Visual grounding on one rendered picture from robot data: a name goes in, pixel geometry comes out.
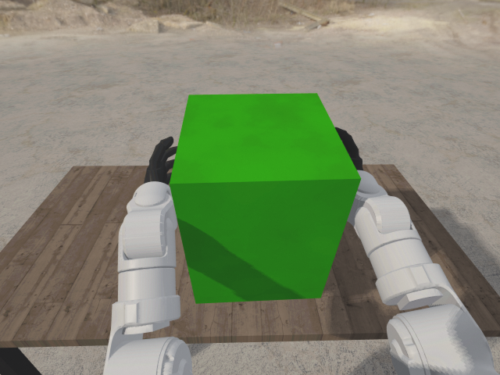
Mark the table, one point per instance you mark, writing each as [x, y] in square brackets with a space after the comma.
[59, 277]

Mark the robot right forearm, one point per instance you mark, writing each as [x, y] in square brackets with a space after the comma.
[406, 275]

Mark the robot left forearm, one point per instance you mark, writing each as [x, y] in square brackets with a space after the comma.
[147, 299]

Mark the carton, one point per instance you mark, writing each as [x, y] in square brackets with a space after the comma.
[262, 186]

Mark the right robot hand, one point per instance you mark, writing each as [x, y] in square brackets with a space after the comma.
[351, 148]

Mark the robot left upper arm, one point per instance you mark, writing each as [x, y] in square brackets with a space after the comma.
[154, 356]

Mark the left robot hand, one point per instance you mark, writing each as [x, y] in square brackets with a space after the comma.
[158, 164]

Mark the robot right upper arm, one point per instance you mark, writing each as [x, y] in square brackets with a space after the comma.
[440, 340]

